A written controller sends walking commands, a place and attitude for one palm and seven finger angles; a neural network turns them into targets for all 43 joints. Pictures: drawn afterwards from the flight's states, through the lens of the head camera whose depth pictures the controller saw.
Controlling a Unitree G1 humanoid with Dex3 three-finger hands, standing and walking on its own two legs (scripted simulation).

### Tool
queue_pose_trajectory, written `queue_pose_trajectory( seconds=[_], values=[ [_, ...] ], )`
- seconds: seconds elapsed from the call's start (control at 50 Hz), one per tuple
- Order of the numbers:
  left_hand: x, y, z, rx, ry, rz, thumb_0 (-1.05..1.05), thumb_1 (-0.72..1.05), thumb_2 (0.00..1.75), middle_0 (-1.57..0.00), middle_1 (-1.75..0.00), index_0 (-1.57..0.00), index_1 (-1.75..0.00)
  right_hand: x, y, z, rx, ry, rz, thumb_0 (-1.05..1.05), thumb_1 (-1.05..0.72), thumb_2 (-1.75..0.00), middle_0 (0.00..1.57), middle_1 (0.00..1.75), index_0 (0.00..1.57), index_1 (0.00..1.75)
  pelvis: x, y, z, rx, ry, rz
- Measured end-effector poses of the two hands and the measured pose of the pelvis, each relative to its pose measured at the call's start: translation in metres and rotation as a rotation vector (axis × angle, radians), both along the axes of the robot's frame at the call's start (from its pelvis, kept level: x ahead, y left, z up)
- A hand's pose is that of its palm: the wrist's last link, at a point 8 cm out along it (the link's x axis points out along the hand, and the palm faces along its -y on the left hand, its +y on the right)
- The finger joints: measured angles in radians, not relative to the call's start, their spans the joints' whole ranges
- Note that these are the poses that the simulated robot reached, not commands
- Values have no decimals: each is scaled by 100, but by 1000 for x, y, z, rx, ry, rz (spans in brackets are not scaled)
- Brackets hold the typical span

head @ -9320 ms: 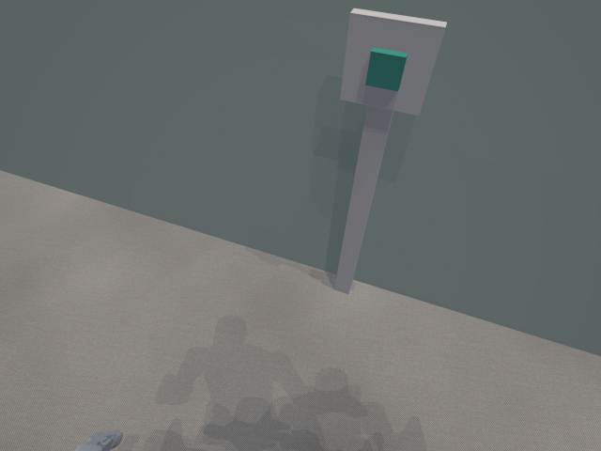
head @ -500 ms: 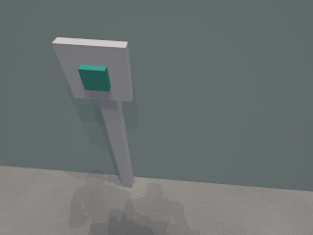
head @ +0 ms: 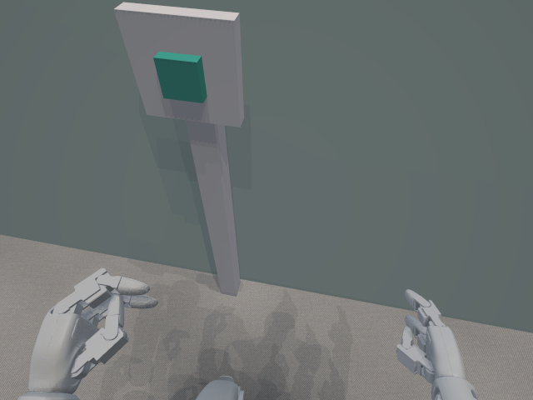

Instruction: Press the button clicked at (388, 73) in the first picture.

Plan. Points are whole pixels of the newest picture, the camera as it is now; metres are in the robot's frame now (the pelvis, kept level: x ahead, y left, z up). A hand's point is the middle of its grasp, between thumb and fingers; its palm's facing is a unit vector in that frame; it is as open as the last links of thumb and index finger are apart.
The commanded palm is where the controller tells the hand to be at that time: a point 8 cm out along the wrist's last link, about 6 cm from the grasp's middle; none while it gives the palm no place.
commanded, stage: raise the hand and make a fist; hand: left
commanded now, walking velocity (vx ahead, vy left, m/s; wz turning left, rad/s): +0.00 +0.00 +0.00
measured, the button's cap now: (182, 77) +0.55 +0.20 +0.21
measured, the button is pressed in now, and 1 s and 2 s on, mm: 0 0 0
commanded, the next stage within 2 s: aim a knuckle at the button in 1.42 s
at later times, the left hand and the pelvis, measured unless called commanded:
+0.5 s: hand (123, 276) +0.23 +0.21 +0.11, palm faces -0.12 -0.99 -0.06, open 3.1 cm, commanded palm +0.21 +0.27 +0.14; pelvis +0.02 +0.03 +0.04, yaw -2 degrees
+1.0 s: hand (50, 218) +0.25 +0.26 +0.20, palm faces -0.02 -0.99 -0.12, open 3.1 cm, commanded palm +0.22 +0.31 +0.20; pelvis +0.02 +0.06 +0.05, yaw -1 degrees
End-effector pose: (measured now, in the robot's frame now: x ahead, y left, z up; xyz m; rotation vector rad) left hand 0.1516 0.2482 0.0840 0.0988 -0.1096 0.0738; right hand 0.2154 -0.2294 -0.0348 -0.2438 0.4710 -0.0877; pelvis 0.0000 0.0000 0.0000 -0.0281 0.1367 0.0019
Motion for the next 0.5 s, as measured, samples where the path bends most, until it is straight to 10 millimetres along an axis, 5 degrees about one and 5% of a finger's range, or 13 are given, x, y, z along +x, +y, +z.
queue_pose_trajectory(
  seconds=[0.06,0.14,0.2,0.28,0.38,0.5],
  values=[
    [25,-18,14,8,-56,-147,2,91,90,-84,-101,-84,-100,-20,10,-17,46,58,-3,1,-90,-90,20,30,20,30,-5,0,1,-4,-6,0],
    [56,-34,3,-8,138,-299,1,91,90,-95,-113,-95,-112,-56,13,-28,102,152,-78,1,-90,-90,20,30,20,30,-3,1,10,13,-17,-21],
    [63,-26,-1,-52,248,-243,2,90,90,-103,-122,-104,-121,-78,8,-28,112,201,-157,1,-90,-90,20,30,20,30,4,4,19,24,-31,-44],
    [61,1,18,-56,189,-80,2,90,90,-114,-133,-114,-133,-95,-3,-24,81,246,-213,2,-90,-90,20,30,20,30,13,9,27,26,-39,-57],
    [59,18,39,5,86,-73,2,91,90,-123,-143,-123,-143,-91,-9,-17,21,252,-187,2,-90,-90,20,30,20,30,17,20,30,13,-38,-43],
    [68,15,35,-30,141,-186,2,91,90,-127,-148,-128,-148,-59,2,3,4,141,-165,2,-90,-90,20,30,20,30,22,35,35,5,-43,-43]
  ],
)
